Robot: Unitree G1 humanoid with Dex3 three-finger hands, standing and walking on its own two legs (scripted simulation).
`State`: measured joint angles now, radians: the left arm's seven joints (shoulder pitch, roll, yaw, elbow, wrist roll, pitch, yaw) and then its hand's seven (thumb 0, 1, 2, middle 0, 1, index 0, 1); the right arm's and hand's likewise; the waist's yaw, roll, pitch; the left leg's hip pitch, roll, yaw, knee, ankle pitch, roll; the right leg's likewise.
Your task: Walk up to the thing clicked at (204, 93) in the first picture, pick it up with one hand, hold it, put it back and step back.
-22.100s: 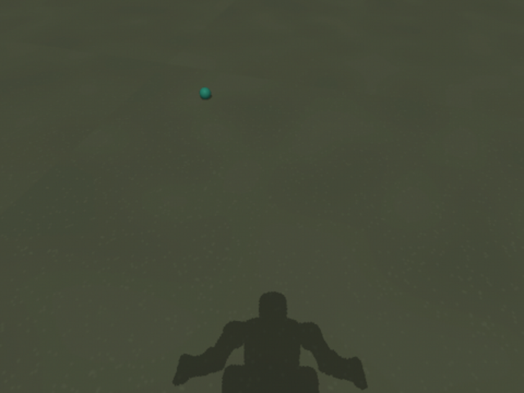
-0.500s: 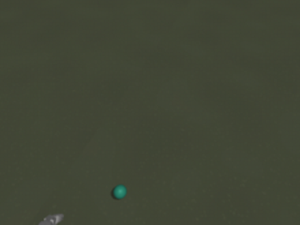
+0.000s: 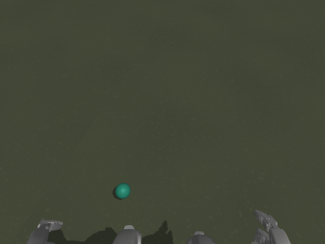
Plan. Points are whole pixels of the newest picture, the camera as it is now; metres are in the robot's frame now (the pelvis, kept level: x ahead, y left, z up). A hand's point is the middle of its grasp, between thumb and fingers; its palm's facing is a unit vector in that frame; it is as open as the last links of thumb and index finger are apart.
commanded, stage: rise first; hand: left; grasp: from above
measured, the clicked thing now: (123, 190) +0.41 +0.21 -0.66
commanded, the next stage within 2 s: none
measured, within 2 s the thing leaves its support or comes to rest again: neither
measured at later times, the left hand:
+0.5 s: hand out of the picture +0.14 +0.27 -0.23, palm faces -0.34 -0.75 -0.57, open 14.2 cm
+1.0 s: hand (93, 212) +0.27 +0.28 -0.42, palm faces -0.48 -0.28 -0.83, open 14.2 cm
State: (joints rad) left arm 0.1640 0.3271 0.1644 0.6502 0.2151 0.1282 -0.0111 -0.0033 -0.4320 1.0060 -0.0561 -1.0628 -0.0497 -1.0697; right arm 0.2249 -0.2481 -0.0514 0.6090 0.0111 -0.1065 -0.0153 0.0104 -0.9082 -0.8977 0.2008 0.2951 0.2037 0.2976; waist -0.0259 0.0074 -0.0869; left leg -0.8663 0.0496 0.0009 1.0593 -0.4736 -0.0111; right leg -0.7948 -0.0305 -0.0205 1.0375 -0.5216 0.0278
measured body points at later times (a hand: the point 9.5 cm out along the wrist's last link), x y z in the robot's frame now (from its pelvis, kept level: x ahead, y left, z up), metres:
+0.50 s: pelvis -0.02 +0.00 -0.09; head +0.11 +0.02 +0.34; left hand +0.16 +0.31 -0.20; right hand +0.18 -0.25 -0.18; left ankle +0.02 +0.12 -0.67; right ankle -0.01 -0.14 -0.67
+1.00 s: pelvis -0.09 +0.00 -0.27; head +0.11 +0.01 +0.13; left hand +0.29 +0.29 -0.37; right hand +0.03 -0.28 -0.41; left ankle +0.02 +0.12 -0.67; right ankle -0.01 -0.14 -0.67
